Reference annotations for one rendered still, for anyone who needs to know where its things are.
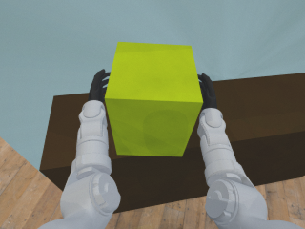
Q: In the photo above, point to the robot right upper arm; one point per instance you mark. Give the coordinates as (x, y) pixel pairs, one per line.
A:
(232, 205)

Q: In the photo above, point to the robot left upper arm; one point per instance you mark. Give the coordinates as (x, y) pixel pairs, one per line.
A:
(87, 203)

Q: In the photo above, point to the pedestal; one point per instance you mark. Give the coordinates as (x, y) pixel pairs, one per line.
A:
(265, 124)

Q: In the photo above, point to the left robot hand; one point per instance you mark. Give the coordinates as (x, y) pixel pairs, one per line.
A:
(96, 91)

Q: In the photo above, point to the robot left forearm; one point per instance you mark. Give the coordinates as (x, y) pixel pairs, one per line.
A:
(92, 144)

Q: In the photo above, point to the carton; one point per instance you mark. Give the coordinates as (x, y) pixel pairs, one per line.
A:
(153, 98)

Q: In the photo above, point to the right robot hand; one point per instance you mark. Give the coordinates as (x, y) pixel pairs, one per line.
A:
(207, 92)

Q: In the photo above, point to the robot right forearm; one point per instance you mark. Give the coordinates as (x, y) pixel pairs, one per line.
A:
(216, 149)

